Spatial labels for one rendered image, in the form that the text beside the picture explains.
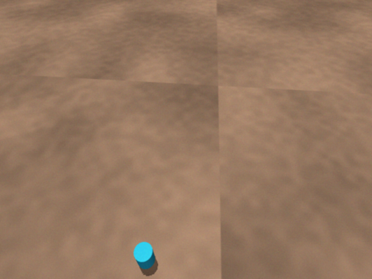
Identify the can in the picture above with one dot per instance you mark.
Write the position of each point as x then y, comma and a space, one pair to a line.
144, 255

